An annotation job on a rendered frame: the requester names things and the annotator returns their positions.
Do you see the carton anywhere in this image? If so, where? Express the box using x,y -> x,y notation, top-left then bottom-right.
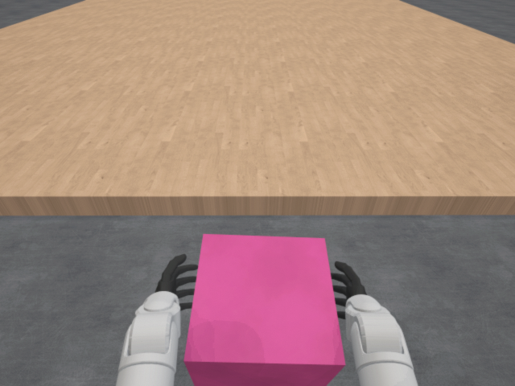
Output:
184,234 -> 345,386

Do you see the robot right hand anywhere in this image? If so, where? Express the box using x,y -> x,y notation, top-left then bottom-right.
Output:
331,261 -> 367,320

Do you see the left robot forearm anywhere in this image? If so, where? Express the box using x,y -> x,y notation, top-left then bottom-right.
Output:
116,291 -> 180,386

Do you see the right robot forearm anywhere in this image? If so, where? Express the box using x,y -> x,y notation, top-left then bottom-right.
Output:
345,294 -> 418,386

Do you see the robot left hand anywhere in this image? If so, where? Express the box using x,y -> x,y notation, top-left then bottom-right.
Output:
155,254 -> 198,311

